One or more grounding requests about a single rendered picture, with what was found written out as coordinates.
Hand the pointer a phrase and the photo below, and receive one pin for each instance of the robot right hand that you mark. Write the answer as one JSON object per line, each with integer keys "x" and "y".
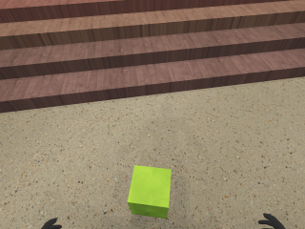
{"x": 272, "y": 221}

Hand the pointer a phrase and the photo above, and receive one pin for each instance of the carton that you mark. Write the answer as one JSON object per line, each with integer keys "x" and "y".
{"x": 149, "y": 193}

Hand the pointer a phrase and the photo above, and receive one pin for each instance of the robot left hand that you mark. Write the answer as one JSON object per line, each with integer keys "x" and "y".
{"x": 49, "y": 224}

